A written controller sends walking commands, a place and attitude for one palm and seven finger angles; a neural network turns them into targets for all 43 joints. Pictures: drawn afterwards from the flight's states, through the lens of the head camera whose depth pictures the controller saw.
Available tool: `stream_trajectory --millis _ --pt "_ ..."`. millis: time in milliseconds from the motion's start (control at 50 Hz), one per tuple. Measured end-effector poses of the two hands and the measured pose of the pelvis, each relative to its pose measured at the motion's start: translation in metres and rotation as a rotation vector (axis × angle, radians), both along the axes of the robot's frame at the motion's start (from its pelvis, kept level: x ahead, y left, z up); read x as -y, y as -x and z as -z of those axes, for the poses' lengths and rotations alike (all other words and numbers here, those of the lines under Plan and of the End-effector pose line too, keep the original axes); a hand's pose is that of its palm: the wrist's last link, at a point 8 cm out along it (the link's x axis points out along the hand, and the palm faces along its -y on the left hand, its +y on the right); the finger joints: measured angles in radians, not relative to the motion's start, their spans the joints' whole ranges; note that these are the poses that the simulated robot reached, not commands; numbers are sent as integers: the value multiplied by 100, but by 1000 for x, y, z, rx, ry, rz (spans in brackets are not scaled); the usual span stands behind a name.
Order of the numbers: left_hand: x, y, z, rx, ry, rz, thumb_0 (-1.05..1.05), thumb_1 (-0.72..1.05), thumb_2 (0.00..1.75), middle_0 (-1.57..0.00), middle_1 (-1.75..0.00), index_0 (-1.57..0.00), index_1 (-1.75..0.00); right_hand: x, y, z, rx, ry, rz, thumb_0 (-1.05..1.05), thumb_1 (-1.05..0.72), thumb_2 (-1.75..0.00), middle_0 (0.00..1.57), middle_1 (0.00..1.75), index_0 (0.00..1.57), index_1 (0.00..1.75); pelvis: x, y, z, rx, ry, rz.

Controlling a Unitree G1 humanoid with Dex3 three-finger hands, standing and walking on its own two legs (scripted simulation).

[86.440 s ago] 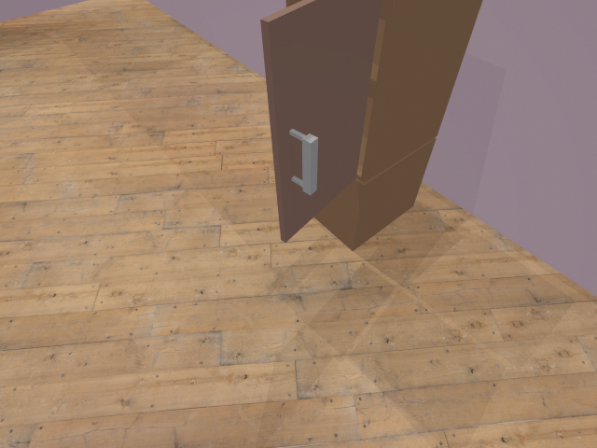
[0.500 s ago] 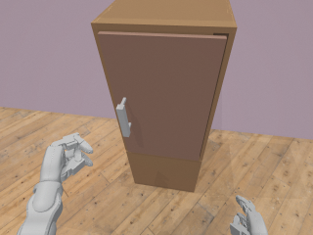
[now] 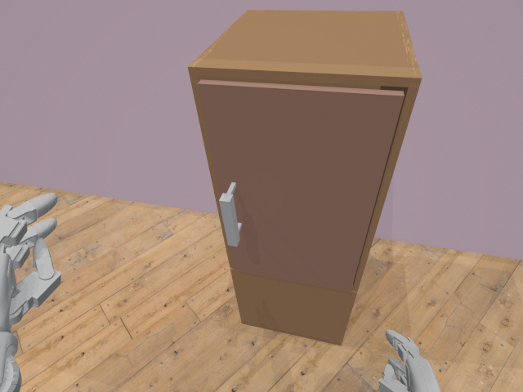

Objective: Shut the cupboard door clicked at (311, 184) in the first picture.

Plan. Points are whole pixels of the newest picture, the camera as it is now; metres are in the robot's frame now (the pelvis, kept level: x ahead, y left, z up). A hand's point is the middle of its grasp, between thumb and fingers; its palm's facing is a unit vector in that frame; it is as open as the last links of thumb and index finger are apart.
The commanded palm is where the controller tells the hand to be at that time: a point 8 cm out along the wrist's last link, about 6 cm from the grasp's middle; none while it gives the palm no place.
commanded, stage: draw the hand back to the body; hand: left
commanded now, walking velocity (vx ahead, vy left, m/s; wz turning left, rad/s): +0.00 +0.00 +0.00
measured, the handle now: (233, 214) +0.51 +0.15 -0.06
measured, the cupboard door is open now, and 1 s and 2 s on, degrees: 0 0 0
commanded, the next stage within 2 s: step back with the hand held close in 0.34 s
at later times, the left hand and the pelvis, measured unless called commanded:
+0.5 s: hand (73, 281) +0.18 +0.25 +0.17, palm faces +0.47 -0.78 -0.41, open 7.4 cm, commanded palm +0.13 +0.28 +0.17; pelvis -0.01 -0.02 +0.00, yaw +0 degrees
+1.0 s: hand (32, 319) +0.14 +0.27 +0.16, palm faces +0.40 -0.78 -0.48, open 7.4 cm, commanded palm +0.08 +0.31 +0.17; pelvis -0.06 +0.01 -0.01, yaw -1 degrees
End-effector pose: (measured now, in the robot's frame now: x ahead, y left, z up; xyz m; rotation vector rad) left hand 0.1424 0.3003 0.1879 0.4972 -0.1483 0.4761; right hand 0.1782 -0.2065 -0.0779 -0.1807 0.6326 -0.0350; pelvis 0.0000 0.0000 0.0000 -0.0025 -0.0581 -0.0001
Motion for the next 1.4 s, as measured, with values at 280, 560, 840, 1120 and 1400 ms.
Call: stream_trajectory --millis 280,560,840,1120,1400 --pt "16 2 20 -43 68 0 2 89 90 -22 -32 -22 -32 20 14 4 -31 24 26 1 -90 -90 20 29 20 30 11 6 -1 8 -6 -2" --pt "20 1 7 -14 -4 11 2 89 90 -21 -30 -21 -30 35 17 6 -26 7 58 1 -90 -90 20 29 20 30 18 12 0 -20 10 -5" --pt "-2 12 4 -31 -90 74 2 89 90 -21 -30 -22 -30 37 50 3 -119 76 159 1 -90 -90 20 29 20 30 -4 32 2 -62 -1 11" --pt "-12 74 17 54 -85 65 2 89 90 -21 -30 -22 -30 21 104 -5 -65 103 119 1 -90 -90 20 30 21 30 -7 85 12 -47 19 -17" --pt "-14 151 8 166 -99 -13 2 89 90 -21 -30 -22 -30 23 145 13 -136 140 23 1 -90 -90 20 30 20 30 -5 131 19 -58 12 -96"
